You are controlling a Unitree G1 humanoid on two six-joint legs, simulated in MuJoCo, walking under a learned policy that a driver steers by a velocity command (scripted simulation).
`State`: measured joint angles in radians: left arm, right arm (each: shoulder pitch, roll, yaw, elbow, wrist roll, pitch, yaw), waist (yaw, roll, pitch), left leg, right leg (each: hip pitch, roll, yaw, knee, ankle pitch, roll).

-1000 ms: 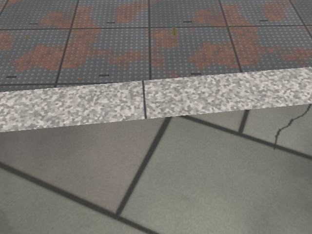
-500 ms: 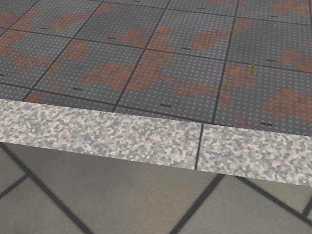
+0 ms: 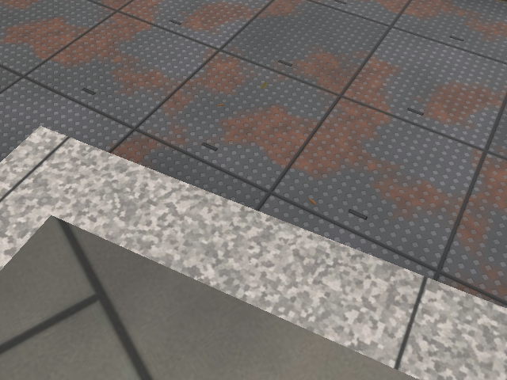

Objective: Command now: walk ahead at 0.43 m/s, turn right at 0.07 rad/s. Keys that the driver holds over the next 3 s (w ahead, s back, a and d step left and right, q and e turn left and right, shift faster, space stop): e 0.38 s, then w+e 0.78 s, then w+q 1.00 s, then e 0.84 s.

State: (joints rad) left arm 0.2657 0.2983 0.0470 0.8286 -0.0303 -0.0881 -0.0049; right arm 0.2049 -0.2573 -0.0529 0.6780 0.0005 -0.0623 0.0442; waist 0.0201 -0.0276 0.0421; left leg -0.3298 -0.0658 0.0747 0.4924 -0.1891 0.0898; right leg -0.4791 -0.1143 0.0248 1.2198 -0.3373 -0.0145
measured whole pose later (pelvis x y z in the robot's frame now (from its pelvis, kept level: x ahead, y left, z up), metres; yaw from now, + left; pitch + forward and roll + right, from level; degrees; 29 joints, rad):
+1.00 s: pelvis +0.38 -0.06 +0.01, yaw -32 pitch +3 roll +0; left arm 0.16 0.24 0.04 0.73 0.05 -0.08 -0.09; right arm 0.42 -0.23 0.03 0.80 -0.06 -0.14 -0.04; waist -0.10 0.00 -0.07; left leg 0.02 -0.01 0.12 0.21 -0.27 0.03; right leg -0.68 -0.04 0.02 0.98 -0.10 -0.01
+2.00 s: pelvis +0.97 -0.34 -0.17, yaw -19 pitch +4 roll +0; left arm 0.36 0.23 0.01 0.90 -0.05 -0.11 0.04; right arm 0.20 -0.25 -0.05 0.92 0.02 -0.03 0.02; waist 0.03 -0.01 0.05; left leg -0.44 -0.06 0.02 0.59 -0.21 0.08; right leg -0.57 -0.09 0.08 1.86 -0.64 0.08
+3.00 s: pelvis +1.25 -0.49 -0.15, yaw -33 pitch +3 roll +0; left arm 0.12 0.28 0.09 0.70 -0.02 0.06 0.01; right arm 0.14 -0.26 -0.08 0.85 0.00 0.02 -0.06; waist -0.03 -0.02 0.03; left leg -0.23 0.07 0.14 0.41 -0.23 -0.01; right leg -0.49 -0.03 0.01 0.79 -0.33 0.05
